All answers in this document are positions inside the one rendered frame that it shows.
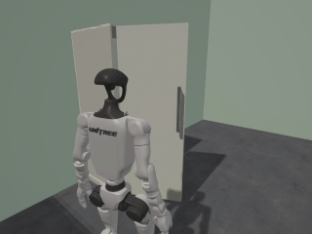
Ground robot right upper arm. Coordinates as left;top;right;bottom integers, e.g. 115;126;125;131
127;116;152;180

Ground handle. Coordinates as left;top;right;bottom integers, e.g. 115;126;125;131
176;86;181;133

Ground right robot hand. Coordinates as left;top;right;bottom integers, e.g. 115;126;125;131
152;210;173;234

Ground robot right forearm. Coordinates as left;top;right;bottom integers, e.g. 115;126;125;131
141;164;167;217

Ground robot left forearm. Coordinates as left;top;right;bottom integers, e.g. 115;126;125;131
72;156;90;188

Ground fridge door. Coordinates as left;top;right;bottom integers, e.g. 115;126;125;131
116;22;189;202

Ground robot left thigh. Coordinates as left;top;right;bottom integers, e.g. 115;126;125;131
89;182;118;234

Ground left robot hand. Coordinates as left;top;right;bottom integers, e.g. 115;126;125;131
77;184;92;209

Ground humanoid robot head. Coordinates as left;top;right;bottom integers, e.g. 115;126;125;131
94;68;129;119

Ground robot left upper arm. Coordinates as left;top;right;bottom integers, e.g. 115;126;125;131
72;112;95;162

